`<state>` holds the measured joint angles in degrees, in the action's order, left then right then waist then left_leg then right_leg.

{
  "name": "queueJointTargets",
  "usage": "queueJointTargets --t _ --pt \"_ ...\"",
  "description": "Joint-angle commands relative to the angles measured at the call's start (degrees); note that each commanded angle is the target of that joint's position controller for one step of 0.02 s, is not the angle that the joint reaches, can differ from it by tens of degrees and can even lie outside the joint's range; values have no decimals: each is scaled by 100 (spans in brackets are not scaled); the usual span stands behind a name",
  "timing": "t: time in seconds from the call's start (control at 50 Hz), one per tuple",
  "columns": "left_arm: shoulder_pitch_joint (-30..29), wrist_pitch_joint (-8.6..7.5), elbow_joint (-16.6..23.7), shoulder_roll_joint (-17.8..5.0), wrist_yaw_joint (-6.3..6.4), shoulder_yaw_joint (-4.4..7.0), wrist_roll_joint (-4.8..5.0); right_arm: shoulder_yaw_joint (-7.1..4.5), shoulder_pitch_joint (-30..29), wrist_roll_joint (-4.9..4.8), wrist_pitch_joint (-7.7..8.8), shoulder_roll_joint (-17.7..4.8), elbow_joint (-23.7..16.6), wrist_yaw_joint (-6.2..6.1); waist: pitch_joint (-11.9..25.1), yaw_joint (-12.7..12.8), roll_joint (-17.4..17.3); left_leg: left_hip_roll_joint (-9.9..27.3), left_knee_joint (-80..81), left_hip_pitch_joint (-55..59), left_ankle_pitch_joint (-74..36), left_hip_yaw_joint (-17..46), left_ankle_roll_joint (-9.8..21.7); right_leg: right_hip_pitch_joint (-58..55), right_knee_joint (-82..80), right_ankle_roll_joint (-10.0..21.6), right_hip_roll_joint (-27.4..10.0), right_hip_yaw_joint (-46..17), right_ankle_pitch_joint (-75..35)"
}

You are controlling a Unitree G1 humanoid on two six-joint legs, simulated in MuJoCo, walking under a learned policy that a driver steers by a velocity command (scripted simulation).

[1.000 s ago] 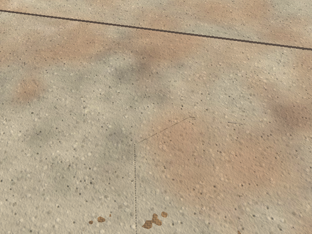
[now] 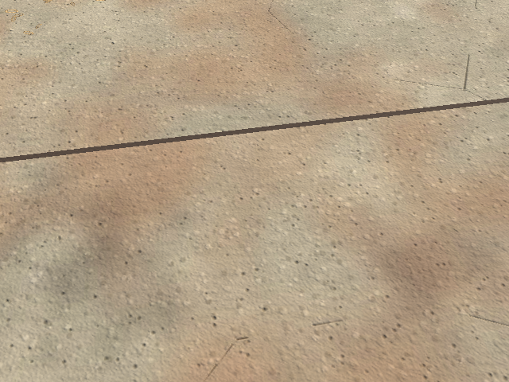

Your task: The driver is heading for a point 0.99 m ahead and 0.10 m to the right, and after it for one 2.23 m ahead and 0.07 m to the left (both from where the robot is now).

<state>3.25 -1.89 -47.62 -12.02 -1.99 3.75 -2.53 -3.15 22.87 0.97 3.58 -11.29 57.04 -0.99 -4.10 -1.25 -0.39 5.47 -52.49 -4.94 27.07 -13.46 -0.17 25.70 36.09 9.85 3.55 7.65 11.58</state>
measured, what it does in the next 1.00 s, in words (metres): walks ahead, turning right: left foot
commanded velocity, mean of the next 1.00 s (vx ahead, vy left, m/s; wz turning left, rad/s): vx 0.50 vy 0.00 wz -0.38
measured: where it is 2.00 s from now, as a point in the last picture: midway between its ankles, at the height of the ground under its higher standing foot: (334, 206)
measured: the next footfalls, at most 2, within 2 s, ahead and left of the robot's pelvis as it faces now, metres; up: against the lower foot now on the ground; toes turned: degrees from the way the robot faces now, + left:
left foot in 0.52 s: +0.48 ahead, +0.05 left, +0.00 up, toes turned -19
right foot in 1.02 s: +0.62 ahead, -0.23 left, +0.00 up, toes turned -25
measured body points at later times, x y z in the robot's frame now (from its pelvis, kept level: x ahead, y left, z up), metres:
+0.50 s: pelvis +0.28 +0.00 +0.01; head +0.31 -0.02 +0.46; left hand +0.30 +0.29 -0.11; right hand +0.45 -0.27 -0.07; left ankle +0.44 +0.07 -0.71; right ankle +0.09 -0.04 -0.71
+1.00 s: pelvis +0.51 -0.09 +0.02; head +0.54 -0.11 +0.47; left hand +0.80 +0.03 -0.07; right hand +0.38 -0.30 -0.12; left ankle +0.45 +0.07 -0.71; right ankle +0.58 -0.21 -0.71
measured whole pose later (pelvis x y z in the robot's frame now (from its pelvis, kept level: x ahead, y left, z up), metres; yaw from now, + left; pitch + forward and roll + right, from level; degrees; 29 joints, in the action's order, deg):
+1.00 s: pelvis +0.51 -0.09 +0.02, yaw -22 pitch +2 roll +2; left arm 2.3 -2.8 -42.6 -12.8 -2.2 0.2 -2.2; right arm -2.3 26.0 0.7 4.3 -13.4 53.4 1.1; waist -1.2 -4.8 0.9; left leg -1.3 -17.3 1.0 19.8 -3.4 0.4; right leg 26.0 30.1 3.5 -1.5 2.9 8.7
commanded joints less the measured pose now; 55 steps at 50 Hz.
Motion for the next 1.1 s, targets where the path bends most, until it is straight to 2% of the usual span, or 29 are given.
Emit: queueJointTargets --t 0.02,0.06,0.08,0.1,0.14,0.18,0.26,0.4,0.44,0.48,0.5,0.52,0.54,0.56,0.58,0.6,0.62,0.66,0.72,0.8,0.84,0.9,0.96,1.0,1.02,1.04,1.06,1.08,1.1 --pt "1791 109 -191 -1503 177 426 116 -134 -906 -57 223 -777 -1098 128 1106 761 323 -244 -3105 -4102 -281 1447 69 -3848 -2089 1407 -2241 -4108 123" --pt "1255 32 -156 -976 216 292 180 -117 -760 -18 267 -733 -992 102 404 260 -219 115 -2055 -3480 -905 1478 76 -2515 -2203 912 -1728 -2995 -1188" --pt "1104 -21 -135 -821 239 235 234 -116 -637 102 158 -711 -989 99 387 65 -180 177 -1770 -3092 -936 1506 -3 -2121 -2254 804 -1478 -2626 -1647" --pt "1083 -88 -111 -775 235 203 249 -110 -539 172 39 -662 -968 115 462 -18 -113 194 -1579 -2839 -936 1516 -71 -1942 -2271 759 -1334 -2429 -1948" --pt "1290 -198 -157 -899 217 213 286 -93 -622 201 -118 -583 -1054 160 459 -68 -42 168 -1227 -2834 -1012 1418 -199 -1784 -2309 738 -1143 -2225 -2337" --pt "1546 -223 -175 -1029 206 238 273 -78 -1051 193 -182 -577 -1236 182 350 47 77 154 -792 -3096 -1411 1338 -291 -1743 -2396 643 -1030 -2191 -2266" --pt "2085 -192 -201 -1046 197 230 264 -57 -1993 160 -208 -658 -1598 199 205 395 278 49 155 -3648 -2182 1344 -339 -2153 -2394 404 -961 -2378 -2187" --pt "2614 -155 -184 -1136 280 226 173 63 -3066 82 -89 -691 -2120 263 115 741 449 -366 1484 -3623 -2456 1342 -152 -2940 -1902 342 -1060 -2746 -2867" --pt "2447 -158 -113 -1233 324 248 157 54 -2858 54 -33 -800 -2154 248 136 558 529 -469 1928 -2992 -2300 1416 -17 -2866 -1692 188 -1109 -2871 -3124" --pt "2113 -204 -36 -1336 303 258 157 -34 -1838 49 30 -1010 -1849 169 520 107 536 -761 2253 -1427 -1981 1248 215 -2522 -970 -78 -975 -2679 -4257" --pt "2040 -243 -51 -1327 253 246 188 -96 -1028 61 94 -1126 -1623 102 940 -301 308 -718 2612 -375 -2230 1218 362 -2316 22 -204 -695 -2411 -4340" --pt "2107 -293 58 -1006 204 153 226 -172 -181 183 148 -1422 -1544 10 1636 -603 -62 277 2678 928 -1434 2214 619 -1560 1442 -301 -397 -2193 -2901" --pt "2926 -273 136 -472 196 60 431 -312 58 297 107 -2006 -1514 9 2376 -219 -1582 1890 3125 2307 -1261 5044 1447 136 3303 -556 610 -1568 1336" --pt "2917 -229 -13 -897 242 82 194 -270 -247 133 26 -1609 -1504 80 1998 -60 -1019 1849 3569 1737 -580 5863 1519 689 3865 -487 277 -1648 1649" --pt "2487 -194 -13 -921 216 94 134 -163 -749 74 18 -1136 -1581 104 1055 54 -386 1609 3699 828 -411 4937 1430 765 3848 -516 17 -1615 1126" --pt "2076 -191 70 -857 179 60 100 -87 -974 89 39 -849 -1559 132 635 58 -17 1298 3805 245 -874 4164 1300 719 3553 -531 -154 -1551 833" --pt "1889 -163 136 -808 135 55 79 -55 -961 100 69 -786 -1475 126 456 110 -182 1041 3895 -55 -1439 3605 1172 643 3293 -546 -275 -1513 755" --pt "1913 -66 151 -720 58 26 23 -39 -787 55 155 -795 -1273 141 436 235 -523 768 4024 -375 -2303 2955 1092 371 2980 -613 -340 -1429 725" --pt "1634 -14 247 -647 3 -17 -8 -65 -487 -18 279 -896 -1080 187 430 265 -512 752 4219 -307 -2827 2546 1218 661 2601 -696 -421 -1288 528" --pt "566 -44 587 -485 -78 -163 2 -63 -246 -37 241 -893 -921 198 172 81 -470 540 4553 -367 -2661 2005 1171 892 1296 -866 -755 -832 -299" --pt "123 -68 712 -393 -100 -237 39 -82 -74 -47 230 -970 -836 212 126 -42 -493 459 4539 -411 -2849 1780 1098 608 585 -893 -738 -633 -602" --pt "-225 -90 811 -485 -69 -247 74 -113 209 -36 202 -1107 -714 217 146 -157 -495 589 4327 -162 -3222 1743 1025 271 -7 -844 -618 -454 -611" --pt "-198 -127 851 -596 -12 -209 60 -134 256 -17 136 -1197 -630 187 152 -70 -516 795 3924 177 -3675 1809 941 -85 -412 -650 -496 -399 -215" --pt "785 -213 502 -720 60 -116 -27 -106 249 -48 81 -1138 -572 167 596 384 -219 501 2603 65 -4623 1462 760 -1471 -1073 -442 -244 -334 -207" --pt "1730 -278 280 -1044 129 -3 -140 -32 220 -76 84 -934 -681 164 1220 761 193 216 1291 -723 -3831 1278 610 -2833 -1210 -195 -948 -1145 155" --pt "2308 -267 243 -1696 204 166 -200 123 510 -210 100 -342 -971 184 1872 799 1481 -621 -683 -2626 -967 775 322 -4335 -1705 369 -2638 -3538 869" --pt "2254 -191 197 -1556 206 167 35 -41 394 -64 36 -921 -881 108 1759 771 1090 -711 -1484 -3179 236 1382 406 -3887 -2099 496 -2849 -4303 891" --pt "1750 -182 262 -1212 194 66 83 -81 141 -42 12 -958 -903 119 1012 535 664 -410 -1621 -3329 -149 1673 474 -3253 -2141 355 -2573 -3427 826" --pt "1406 -226 286 -879 169 -15 95 -48 -2 -69 12 -820 -888 162 626 393 513 -214 -1396 -3188 -558 1685 466 -2640 -2356 196 -2290 -2757 479"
